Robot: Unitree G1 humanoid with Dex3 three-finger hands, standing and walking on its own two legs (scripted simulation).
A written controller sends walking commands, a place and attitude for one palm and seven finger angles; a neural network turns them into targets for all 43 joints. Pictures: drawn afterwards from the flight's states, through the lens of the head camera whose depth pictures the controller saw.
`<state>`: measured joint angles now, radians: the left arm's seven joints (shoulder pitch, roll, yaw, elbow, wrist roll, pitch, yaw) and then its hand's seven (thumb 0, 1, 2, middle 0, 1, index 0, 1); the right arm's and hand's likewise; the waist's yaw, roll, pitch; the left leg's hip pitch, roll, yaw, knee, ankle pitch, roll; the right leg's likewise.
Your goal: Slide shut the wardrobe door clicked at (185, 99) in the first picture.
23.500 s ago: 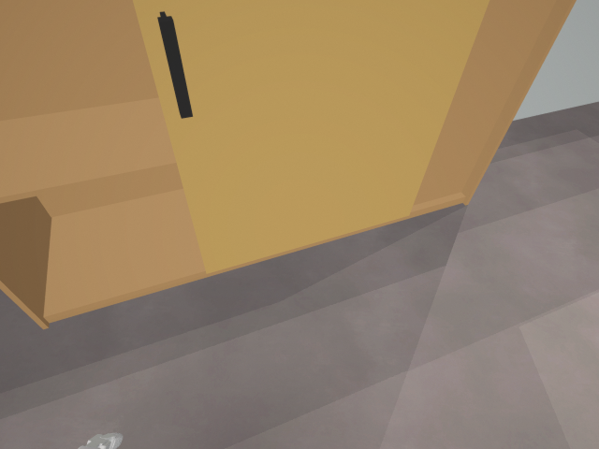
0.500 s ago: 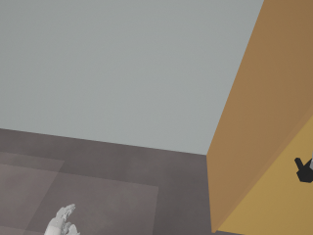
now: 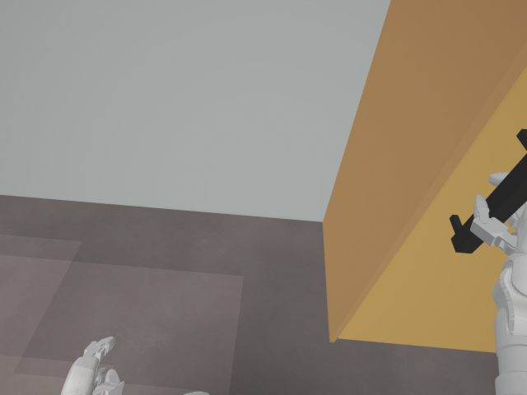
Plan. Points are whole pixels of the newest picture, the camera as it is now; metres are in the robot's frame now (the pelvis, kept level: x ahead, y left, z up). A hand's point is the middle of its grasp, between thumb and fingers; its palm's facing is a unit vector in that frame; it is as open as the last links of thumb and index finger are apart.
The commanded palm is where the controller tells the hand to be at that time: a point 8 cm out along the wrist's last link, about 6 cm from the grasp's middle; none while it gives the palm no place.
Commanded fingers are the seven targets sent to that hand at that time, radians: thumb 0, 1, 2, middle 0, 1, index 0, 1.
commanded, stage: stop walking and hold the door there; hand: right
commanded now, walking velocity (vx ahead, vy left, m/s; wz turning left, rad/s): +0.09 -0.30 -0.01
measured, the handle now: (491, 196) +0.40 -0.31 +0.12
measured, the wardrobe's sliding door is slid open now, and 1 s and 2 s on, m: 0.00 0.00 0.00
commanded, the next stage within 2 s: loosen the grip on the handle in 1.34 s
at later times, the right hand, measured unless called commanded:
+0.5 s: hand (485, 220) +0.35 -0.29 +0.12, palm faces +0.29 +0.94 -0.17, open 6.1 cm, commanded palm +0.32 -0.30 +0.11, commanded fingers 0.00 -0.90 -0.90 0.45 1.40 0.45 1.40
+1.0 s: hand (482, 218) +0.36 -0.28 +0.12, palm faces +0.42 +0.89 -0.20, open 6.4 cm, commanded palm +0.32 -0.30 +0.11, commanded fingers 0.00 -0.90 -0.90 0.45 1.40 0.45 1.40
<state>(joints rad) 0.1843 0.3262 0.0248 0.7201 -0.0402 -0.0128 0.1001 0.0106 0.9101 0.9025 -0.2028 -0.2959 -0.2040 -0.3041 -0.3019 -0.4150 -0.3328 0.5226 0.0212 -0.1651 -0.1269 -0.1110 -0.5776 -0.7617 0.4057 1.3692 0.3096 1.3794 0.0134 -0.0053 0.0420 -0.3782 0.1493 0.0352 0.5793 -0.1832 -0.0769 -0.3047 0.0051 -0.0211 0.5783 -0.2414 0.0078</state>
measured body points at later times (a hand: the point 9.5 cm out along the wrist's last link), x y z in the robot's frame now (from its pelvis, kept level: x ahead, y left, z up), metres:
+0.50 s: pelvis -0.02 -0.07 +0.02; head -0.01 -0.08 +0.47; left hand +0.08 +0.17 -0.09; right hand +0.33 -0.33 +0.13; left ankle -0.03 +0.07 -0.69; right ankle +0.03 -0.12 -0.73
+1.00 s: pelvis +0.00 -0.02 +0.02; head +0.01 -0.01 +0.47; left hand +0.15 +0.22 -0.09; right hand +0.33 -0.33 +0.13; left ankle -0.01 +0.10 -0.73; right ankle +0.03 -0.12 -0.73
